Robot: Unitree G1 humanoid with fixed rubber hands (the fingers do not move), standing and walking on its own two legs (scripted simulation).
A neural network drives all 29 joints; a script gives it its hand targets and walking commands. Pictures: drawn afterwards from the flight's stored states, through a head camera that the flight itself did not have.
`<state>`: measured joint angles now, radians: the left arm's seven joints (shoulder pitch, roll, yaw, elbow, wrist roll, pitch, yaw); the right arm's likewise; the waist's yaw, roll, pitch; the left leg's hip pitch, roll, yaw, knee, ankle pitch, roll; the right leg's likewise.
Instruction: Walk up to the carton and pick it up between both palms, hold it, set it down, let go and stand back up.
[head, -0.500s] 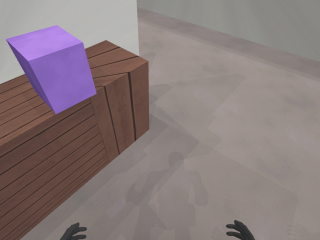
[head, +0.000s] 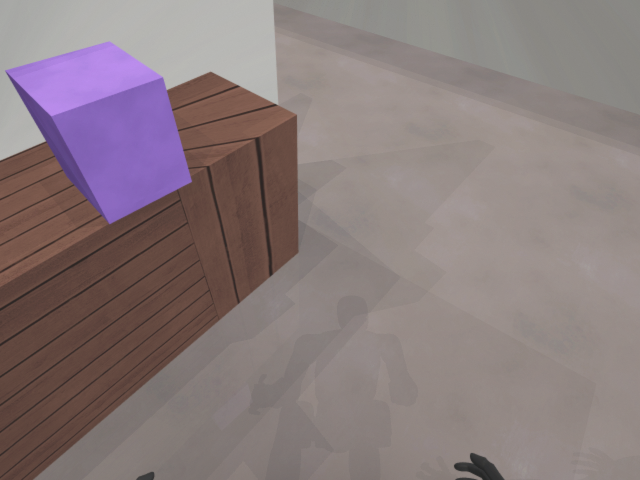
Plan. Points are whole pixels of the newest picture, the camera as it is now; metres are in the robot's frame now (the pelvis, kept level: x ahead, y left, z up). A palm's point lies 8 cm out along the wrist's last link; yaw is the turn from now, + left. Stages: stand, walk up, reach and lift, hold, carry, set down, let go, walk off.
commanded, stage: stand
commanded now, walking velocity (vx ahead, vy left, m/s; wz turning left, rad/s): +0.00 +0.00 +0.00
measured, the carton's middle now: (109, 132) +0.79 +0.43 +0.00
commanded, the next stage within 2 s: none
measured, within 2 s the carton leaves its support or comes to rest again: neither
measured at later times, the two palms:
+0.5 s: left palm out of the picture +0.08 +0.24 -0.12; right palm out of the picture +0.10 -0.23 -0.11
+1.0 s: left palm out of the picture +0.04 +0.25 -0.13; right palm out of the picture +0.06 -0.24 -0.12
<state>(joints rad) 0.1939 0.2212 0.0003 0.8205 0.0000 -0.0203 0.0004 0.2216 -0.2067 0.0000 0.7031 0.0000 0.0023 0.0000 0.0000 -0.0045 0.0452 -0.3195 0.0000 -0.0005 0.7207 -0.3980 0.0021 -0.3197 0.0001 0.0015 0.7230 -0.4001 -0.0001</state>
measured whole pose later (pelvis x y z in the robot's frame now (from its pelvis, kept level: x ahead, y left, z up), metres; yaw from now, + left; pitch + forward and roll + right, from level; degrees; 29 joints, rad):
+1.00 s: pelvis -0.03 +0.00 +0.00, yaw +0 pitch -3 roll +0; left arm 0.19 0.23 0.00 0.99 0.00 -0.03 0.00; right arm 0.20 -0.21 0.00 0.88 0.00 -0.01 0.00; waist 0.00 0.00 0.05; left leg -0.32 0.00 0.00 0.72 -0.35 0.00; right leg -0.32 0.00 0.00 0.72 -0.35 0.00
